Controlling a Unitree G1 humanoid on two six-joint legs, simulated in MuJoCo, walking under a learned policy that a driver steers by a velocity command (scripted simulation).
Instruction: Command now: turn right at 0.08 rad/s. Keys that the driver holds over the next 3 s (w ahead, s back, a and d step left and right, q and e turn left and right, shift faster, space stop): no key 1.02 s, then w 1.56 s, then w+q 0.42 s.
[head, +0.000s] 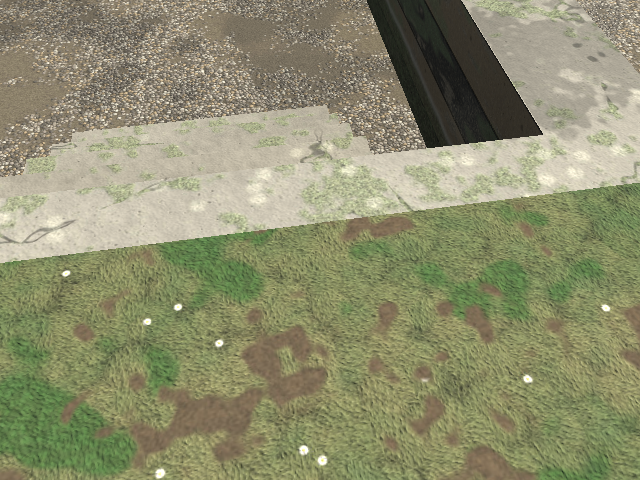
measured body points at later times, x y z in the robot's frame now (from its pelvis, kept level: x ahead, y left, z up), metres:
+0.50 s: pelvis +0.00 -0.02 +0.00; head +0.01 -0.02 +0.45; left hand +0.12 +0.23 -0.11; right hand +0.08 -0.29 -0.13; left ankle +0.00 +0.15 -0.74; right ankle -0.02 -0.13 -0.74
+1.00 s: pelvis +0.00 -0.01 +0.00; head +0.01 -0.01 +0.45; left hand +0.06 +0.24 -0.14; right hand +0.03 -0.28 -0.15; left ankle +0.00 +0.15 -0.74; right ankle -0.02 -0.13 -0.74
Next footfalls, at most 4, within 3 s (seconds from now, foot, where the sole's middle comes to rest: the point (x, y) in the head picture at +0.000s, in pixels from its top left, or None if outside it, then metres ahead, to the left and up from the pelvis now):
1.74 right None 0.43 -0.10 -0.77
2.26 left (268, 376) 0.73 0.15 -0.77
2.82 right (355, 261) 1.05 -0.07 -0.77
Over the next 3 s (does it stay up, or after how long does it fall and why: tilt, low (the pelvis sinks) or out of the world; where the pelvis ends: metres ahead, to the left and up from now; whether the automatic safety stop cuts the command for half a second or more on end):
stays up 0.95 0.01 0.01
